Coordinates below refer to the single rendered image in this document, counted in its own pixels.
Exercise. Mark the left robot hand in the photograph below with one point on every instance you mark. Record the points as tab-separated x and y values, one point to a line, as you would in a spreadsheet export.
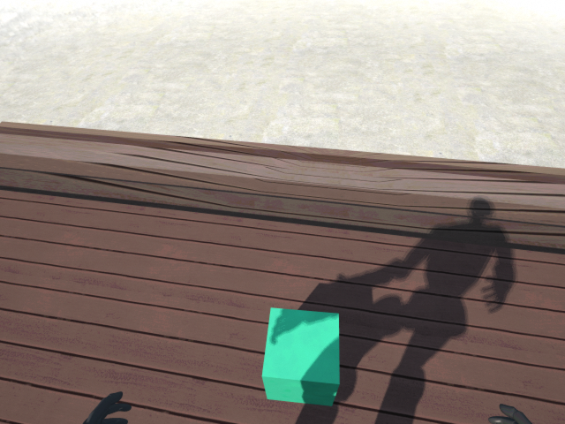
107	406

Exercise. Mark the right robot hand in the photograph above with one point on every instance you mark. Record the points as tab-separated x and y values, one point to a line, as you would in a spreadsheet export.
514	416

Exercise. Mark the carton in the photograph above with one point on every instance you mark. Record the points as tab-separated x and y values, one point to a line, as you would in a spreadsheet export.
301	362

